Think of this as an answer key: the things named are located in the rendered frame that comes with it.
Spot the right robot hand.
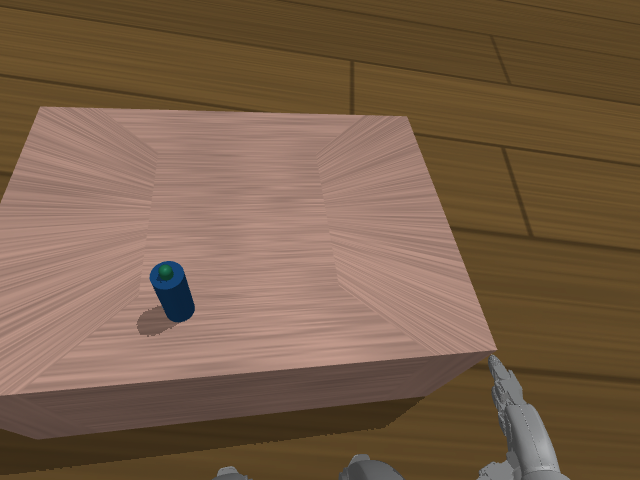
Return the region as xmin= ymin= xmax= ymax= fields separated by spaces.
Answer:
xmin=477 ymin=354 xmax=561 ymax=480

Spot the bottle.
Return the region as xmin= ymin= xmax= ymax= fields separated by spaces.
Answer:
xmin=150 ymin=261 xmax=195 ymax=322

